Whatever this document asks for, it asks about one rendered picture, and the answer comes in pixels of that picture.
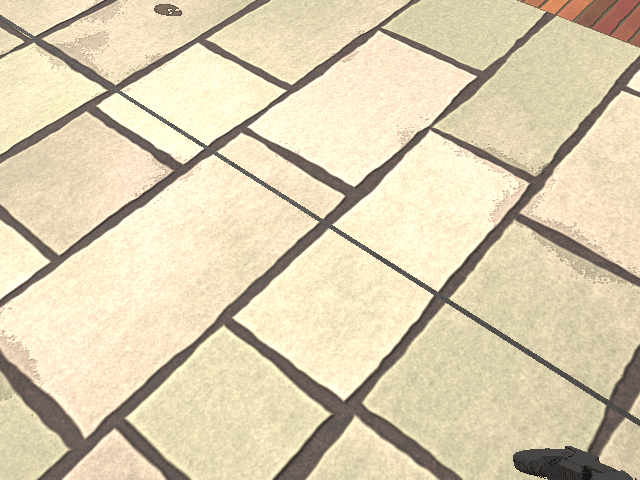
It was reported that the right robot hand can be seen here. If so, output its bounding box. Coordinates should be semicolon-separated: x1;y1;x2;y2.
513;446;637;480

